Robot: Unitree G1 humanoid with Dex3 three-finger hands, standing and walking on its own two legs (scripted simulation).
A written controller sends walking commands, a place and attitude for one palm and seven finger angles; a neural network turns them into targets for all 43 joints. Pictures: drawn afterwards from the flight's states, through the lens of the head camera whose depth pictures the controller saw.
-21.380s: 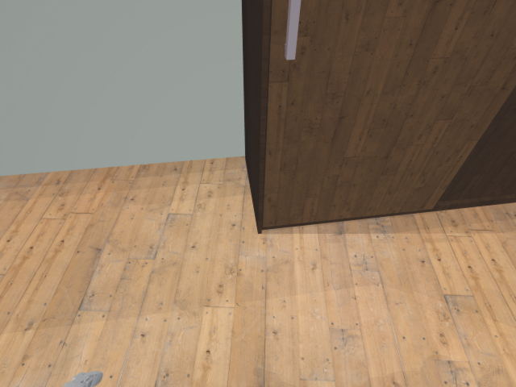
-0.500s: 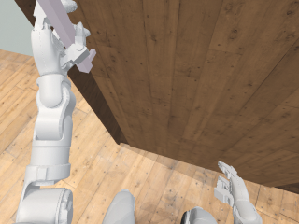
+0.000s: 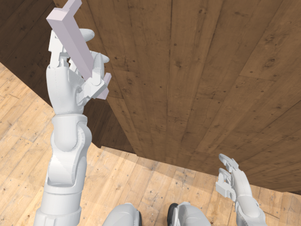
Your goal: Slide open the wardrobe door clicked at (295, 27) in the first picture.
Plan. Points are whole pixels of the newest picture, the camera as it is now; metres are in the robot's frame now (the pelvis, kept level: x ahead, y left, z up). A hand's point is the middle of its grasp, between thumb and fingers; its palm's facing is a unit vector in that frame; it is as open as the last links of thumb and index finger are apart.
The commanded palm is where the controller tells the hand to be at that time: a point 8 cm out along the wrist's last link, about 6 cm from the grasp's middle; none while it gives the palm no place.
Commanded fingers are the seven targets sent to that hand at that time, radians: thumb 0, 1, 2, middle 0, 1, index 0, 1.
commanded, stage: step sideways, sliding the door along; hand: left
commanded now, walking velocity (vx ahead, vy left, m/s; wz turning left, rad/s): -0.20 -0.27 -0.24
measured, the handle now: (90, 56) +0.39 +0.15 +0.20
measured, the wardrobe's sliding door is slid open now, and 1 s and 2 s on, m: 0.27 0.62 0.68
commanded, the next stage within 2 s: stop walking and hold the door there in 1.50 s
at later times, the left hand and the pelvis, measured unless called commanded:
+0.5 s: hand (220, 104) +0.32 -0.08 +0.19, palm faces -0.01 -0.99 -0.12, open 6.6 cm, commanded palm +0.30 -0.04 +0.19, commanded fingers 0.00 0.90 0.90 -0.45 -1.40 -0.45 -1.40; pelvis -0.06 -0.15 +0.00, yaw -8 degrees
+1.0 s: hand out of the picture +0.30 -0.23 +0.20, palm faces +0.10 -0.99 -0.08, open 6.4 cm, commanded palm +0.27 -0.22 +0.19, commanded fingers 0.00 0.90 0.90 -0.45 -1.40 -0.45 -1.40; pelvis -0.14 -0.33 -0.01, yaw -8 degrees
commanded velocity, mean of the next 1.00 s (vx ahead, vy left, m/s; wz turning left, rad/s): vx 0.07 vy -0.29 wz -0.03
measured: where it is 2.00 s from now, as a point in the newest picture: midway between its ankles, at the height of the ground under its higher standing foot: outside the picture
